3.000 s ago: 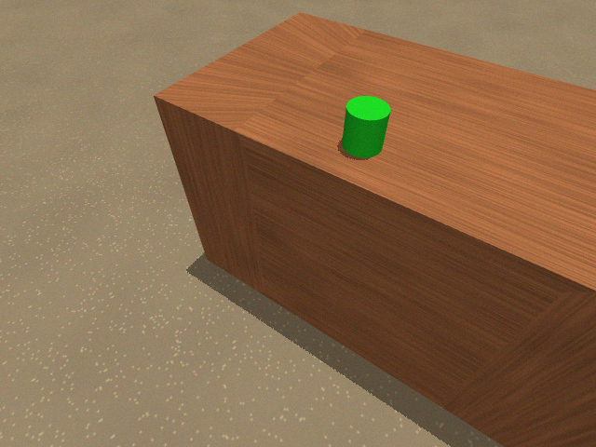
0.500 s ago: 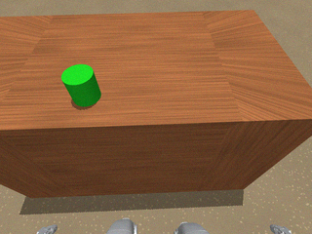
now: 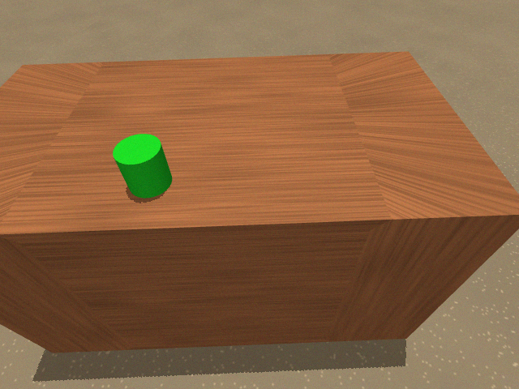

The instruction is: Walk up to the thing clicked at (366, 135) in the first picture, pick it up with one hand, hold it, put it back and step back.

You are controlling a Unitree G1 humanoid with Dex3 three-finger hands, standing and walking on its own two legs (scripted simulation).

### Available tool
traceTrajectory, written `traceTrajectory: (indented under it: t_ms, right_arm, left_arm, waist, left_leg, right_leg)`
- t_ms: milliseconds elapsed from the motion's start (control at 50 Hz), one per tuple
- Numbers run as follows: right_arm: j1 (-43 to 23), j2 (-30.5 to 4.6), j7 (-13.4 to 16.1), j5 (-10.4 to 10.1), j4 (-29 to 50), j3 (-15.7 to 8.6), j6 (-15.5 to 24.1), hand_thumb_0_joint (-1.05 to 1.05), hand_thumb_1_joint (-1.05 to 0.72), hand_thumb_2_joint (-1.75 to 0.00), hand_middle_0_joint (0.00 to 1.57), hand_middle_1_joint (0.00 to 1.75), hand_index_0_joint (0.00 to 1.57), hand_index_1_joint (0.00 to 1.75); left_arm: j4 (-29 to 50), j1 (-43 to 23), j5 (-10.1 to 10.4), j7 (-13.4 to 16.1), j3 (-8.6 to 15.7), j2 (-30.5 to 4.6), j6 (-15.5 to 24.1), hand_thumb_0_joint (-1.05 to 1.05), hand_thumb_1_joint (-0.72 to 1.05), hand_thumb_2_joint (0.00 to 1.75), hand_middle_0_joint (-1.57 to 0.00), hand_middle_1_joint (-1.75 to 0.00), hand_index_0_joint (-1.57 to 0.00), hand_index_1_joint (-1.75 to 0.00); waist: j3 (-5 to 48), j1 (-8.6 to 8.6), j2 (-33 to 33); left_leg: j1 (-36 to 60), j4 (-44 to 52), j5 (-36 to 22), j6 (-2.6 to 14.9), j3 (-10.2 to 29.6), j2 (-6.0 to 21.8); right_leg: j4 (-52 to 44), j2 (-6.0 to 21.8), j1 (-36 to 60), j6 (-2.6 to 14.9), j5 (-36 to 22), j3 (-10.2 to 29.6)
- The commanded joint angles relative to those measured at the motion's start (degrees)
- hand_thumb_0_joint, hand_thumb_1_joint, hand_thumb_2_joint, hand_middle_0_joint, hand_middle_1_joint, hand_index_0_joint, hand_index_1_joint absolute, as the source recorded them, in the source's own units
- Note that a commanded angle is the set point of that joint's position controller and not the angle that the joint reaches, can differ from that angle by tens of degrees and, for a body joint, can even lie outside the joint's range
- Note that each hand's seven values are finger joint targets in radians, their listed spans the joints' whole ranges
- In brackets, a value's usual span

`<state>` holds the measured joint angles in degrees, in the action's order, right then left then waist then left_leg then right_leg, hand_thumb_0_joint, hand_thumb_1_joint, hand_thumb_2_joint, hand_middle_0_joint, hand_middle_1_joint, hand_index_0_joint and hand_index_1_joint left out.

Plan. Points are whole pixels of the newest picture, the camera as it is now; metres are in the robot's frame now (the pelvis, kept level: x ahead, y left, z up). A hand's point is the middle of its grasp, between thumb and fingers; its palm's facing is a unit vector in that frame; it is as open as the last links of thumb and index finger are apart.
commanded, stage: walk up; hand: left
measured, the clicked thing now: (144, 166) +0.51 +0.24 +0.03
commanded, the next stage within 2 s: stand in 1.18 s
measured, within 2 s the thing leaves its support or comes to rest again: neither
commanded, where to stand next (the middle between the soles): +0.09 +0.02 m, yaw +1 degrees
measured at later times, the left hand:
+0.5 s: hand out of the picture +0.14 +0.26 -0.13, palm faces +0.01 -0.94 -0.33, open 7.4 cm
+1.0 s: hand out of the picture +0.09 +0.27 -0.14, palm faces +0.02 -0.94 -0.33, open 7.4 cm
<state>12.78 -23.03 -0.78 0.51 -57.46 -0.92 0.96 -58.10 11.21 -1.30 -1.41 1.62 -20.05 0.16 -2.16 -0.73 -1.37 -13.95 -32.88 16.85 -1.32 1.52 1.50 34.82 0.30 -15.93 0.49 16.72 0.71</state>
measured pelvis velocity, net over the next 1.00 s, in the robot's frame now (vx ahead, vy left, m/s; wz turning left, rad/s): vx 0.02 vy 0.02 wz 0.03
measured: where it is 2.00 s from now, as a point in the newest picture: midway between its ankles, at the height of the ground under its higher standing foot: outside the picture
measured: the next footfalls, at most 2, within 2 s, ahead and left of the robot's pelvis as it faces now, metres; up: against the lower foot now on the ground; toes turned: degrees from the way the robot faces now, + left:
none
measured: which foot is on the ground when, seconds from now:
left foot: down 0.00-1.00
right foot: down 0.00-1.00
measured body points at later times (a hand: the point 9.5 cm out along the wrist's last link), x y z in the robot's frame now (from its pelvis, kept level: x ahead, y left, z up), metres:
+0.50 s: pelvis +0.02 +0.01 +0.01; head +0.02 +0.01 +0.46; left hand +0.13 +0.31 -0.11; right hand +0.12 -0.29 -0.11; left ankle +0.01 +0.15 -0.73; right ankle +0.03 -0.12 -0.73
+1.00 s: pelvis +0.02 +0.02 +0.02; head +0.04 +0.02 +0.47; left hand +0.09 +0.32 -0.12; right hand +0.11 -0.28 -0.12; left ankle +0.01 +0.15 -0.73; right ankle +0.03 -0.12 -0.73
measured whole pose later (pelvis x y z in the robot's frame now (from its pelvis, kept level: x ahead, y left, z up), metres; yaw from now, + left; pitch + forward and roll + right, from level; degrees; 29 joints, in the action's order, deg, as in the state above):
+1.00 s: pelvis +0.02 +0.02 +0.02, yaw +2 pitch -2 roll +0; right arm 6.7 -19.7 -0.4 0.4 -64.7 -0.2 0.6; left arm -66.0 4.9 -1.0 -0.7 1.5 -19.5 0.3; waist -3.0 -0.3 -0.2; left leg -6.7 -20.8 12.1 -1.3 2.6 0.8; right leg 20.3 1.3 -6.9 -1.0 11.4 -0.6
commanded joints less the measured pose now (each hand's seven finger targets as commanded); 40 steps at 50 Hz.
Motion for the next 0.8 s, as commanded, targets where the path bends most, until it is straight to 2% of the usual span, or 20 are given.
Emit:
traceTrajectory:
  t_ms: [0,60,120,140,180,240,300,380,460,580,640,780]
  right_arm:
    - [-2.1,-10.4,0.6,0.2,2.2,-1.9,2.1,0.00,-0.90,-0.90,0.20,0.30,0.20,0.30]
    - [-3.0,-11.1,0.9,-0.2,1.0,-1.6,2.7,0.00,-0.90,-0.90,0.20,0.30,0.20,0.30]
    - [-4.1,-11.0,1.3,-0.4,0.2,-1.6,2.5,0.00,-0.90,-0.90,0.20,0.30,0.20,0.30]
    - [-4.1,-10.9,1.4,-0.5,-0.1,-1.6,2.4,0.00,-0.90,-0.90,0.20,0.30,0.20,0.30]
    - [-4.9,-10.9,1.5,-0.3,-0.7,-1.7,2.1,0.00,-0.90,-0.90,0.20,0.30,0.20,0.30]
    - [-6.5,-10.8,1.5,-0.2,-1.3,-1.7,2.1,0.00,-0.90,-0.90,0.20,0.30,0.20,0.30]
    - [-7.2,-10.2,1.6,-0.3,-1.5,-1.6,1.9,0.00,-0.90,-0.90,0.20,0.30,0.20,0.30]
    - [-8.7,-9.9,1.5,-0.2,-1.9,-1.9,1.7,0.00,-0.90,-0.90,0.20,0.30,0.20,0.30]
    - [-9.2,-9.6,1.3,0.0,-2.1,-1.9,1.5,0.00,-0.90,-0.90,0.20,0.30,0.20,0.30]
    - [-10.2,-9.3,1.1,0.1,-2.4,-1.8,1.3,0.00,-0.90,-0.90,0.20,0.30,0.20,0.30]
    - [-10.0,-9.4,1.0,0.1,-2.6,-1.7,1.2,0.00,-0.90,-0.90,0.20,0.30,0.20,0.30]
    - [-9.7,-9.3,1.1,0.1,-3.1,-1.8,1.2,0.00,-0.90,-0.90,0.20,0.30,0.20,0.30]
  left_arm:
    - [4.0,-7.8,0.5,1.0,3.1,-13.7,2.5,0.00,0.90,0.90,-0.20,-0.30,-0.20,-0.30]
    - [2.3,-6.7,1.4,1.4,2.8,-12.7,2.8,0.00,0.90,0.90,-0.20,-0.30,-0.20,-0.30]
    - [1.2,-7.0,1.7,1.6,2.6,-12.8,2.4,0.00,0.90,0.90,-0.20,-0.30,-0.20,-0.30]
    - [0.8,-7.7,1.7,1.6,2.6,-12.8,2.3,0.00,0.90,0.90,-0.20,-0.30,-0.20,-0.30]
    - [0.6,-9.1,1.7,1.7,2.3,-12.4,1.9,0.00,0.90,0.90,-0.20,-0.30,-0.20,-0.30]
    - [-0.4,-9.4,1.8,1.7,2.0,-11.9,1.5,0.00,0.90,0.90,-0.20,-0.30,-0.20,-0.30]
    - [-1.1,-10.3,1.5,1.6,1.9,-12.1,1.6,0.00,0.90,0.90,-0.20,-0.30,-0.20,-0.30]
    - [-2.1,-11.7,1.4,1.6,1.8,-12.0,1.4,0.00,0.90,0.90,-0.20,-0.30,-0.20,-0.30]
    - [-2.6,-12.5,1.0,1.5,1.7,-11.8,1.6,0.00,0.90,0.90,-0.20,-0.30,-0.20,-0.30]
    - [-3.2,-12.3,0.8,1.4,1.7,-11.9,1.8,0.00,0.90,0.90,-0.20,-0.30,-0.20,-0.30]
    - [-3.3,-12.2,0.6,1.4,1.9,-12.0,1.9,0.00,0.90,0.90,-0.20,-0.30,-0.20,-0.30]
    - [-3.7,-11.4,0.5,1.4,2.0,-11.9,1.7,0.00,0.90,0.90,-0.20,-0.30,-0.20,-0.30]
  waist:
    - [1.6,1.29,6.5]
    - [5.4,0.12,2.4]
    - [6.8,0.01,1.3]
    - [6.7,0.13,1.1]
    - [5.6,0.34,0.3]
    - [5.7,-0.14,-1.3]
    - [6.1,0.19,-0.5]
    - [3.8,0.47,0.4]
    - [4.5,0.90,1.2]
    - [3.4,0.87,1.3]
    - [4.7,0.88,1.4]
    - [3.9,0.99,1.1]
  left_leg:
    - [0.6,7.3,-2.8,3.41,3.6,2.7]
    - [2.4,7.4,-16.7,3.59,4.4,4.6]
    - [3.9,7.5,-21.2,3.66,3.7,5.0]
    - [3.6,7.8,-21.7,3.56,3.8,5.0]
    - [3.3,9.6,-19.4,3.73,4.2,5.3]
    - [4.2,11.3,-20.2,3.90,4.9,6.1]
    - [5.1,10.7,-22.0,3.69,3.7,5.7]
    - [4.7,12.7,-18.4,3.31,3.7,5.5]
    - [5.2,13.5,-15.7,3.22,3.5,5.2]
    - [5.6,14.5,-11.4,2.92,3.5,4.6]
    - [6.0,14.6,-11.3,2.94,3.5,4.7]
    - [5.4,15.3,-10.2,2.79,4.0,4.5]
  right_leg:
    - [-14.4,6.7,1.1,3.15,4.3,10.3]
    - [-10.3,5.4,7.2,2.48,-12.7,6.0]
    - [-9.6,6.0,9.4,2.39,-18.3,4.9]
    - [-9.7,5.9,10.1,2.29,-18.5,4.4]
    - [-10.3,5.6,9.4,2.20,-15.4,3.9]
    - [-10.7,5.2,9.9,1.73,-14.4,3.1]
    - [-11.8,6.0,11.1,1.53,-17.5,3.4]
    - [-13.7,5.9,10.4,1.27,-15.4,3.2]
    - [-15.3,6.2,11.3,1.05,-14.4,3.5]
    - [-17.4,6.0,9.8,0.70,-10.1,3.8]
    - [-17.6,6.2,10.9,0.71,-10.2,3.7]
    - [-18.0,6.1,10.6,0.73,-9.0,3.4]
